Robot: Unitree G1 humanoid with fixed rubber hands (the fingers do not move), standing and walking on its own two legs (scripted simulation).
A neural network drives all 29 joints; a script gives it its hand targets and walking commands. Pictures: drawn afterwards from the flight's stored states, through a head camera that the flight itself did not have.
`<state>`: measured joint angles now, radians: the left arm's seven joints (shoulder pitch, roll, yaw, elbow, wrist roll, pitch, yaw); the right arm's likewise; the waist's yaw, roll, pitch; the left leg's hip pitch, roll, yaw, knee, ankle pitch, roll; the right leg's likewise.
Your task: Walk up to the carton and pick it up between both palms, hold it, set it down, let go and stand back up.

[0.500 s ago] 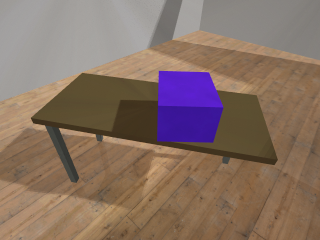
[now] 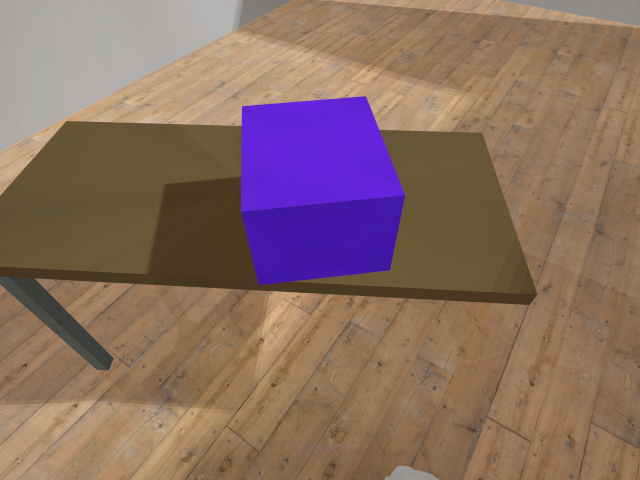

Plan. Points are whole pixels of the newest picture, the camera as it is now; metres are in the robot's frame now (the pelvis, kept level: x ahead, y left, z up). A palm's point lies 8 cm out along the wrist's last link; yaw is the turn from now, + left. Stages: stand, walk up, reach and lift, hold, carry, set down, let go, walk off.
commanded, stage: stand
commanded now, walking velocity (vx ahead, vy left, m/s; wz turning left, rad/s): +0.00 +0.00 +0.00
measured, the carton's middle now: (314, 186) +0.65 +0.03 -0.04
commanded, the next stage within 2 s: none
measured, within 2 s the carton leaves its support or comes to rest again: neither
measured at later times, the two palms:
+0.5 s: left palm (169, 422) +0.24 +0.23 -0.10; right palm (552, 456) +0.19 -0.29 -0.12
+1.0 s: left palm (186, 373) +0.30 +0.22 -0.09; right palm (507, 354) +0.33 -0.27 -0.11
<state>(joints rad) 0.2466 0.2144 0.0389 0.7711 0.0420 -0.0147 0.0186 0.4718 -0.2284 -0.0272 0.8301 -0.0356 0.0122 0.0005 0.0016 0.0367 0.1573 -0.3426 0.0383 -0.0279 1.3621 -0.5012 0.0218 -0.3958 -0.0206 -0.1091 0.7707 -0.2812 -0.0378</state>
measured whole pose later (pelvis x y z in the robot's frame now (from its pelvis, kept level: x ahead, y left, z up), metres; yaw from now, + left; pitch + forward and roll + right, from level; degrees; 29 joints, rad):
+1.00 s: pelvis +0.24 -0.04 +0.03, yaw +8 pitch -2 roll +0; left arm 0.20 0.23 0.01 0.82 0.01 0.01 0.00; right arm 0.25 -0.21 0.01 0.81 0.00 0.04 -0.02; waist -0.02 0.03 0.11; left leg -0.11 0.06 0.05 0.56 -0.42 -0.04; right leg -0.28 0.00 0.01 0.62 -0.30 0.00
